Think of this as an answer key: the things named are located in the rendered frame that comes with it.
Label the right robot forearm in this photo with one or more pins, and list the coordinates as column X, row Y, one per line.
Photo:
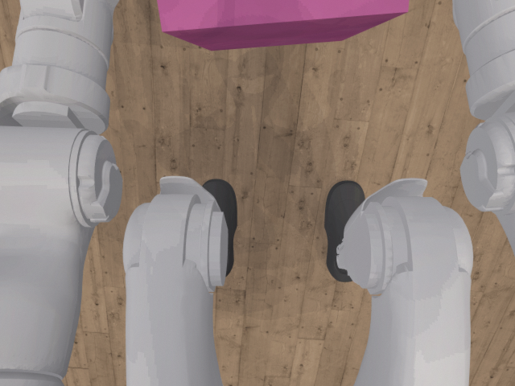
column 487, row 34

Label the carton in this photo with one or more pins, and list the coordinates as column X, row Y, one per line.
column 233, row 24

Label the left robot thigh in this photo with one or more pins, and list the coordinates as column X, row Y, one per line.
column 169, row 323

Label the right robot shin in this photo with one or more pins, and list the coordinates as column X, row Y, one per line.
column 404, row 187

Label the left robot forearm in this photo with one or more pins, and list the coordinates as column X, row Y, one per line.
column 59, row 69

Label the right robot upper arm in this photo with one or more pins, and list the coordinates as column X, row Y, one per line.
column 488, row 170

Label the left robot upper arm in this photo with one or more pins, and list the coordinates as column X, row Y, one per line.
column 56, row 185

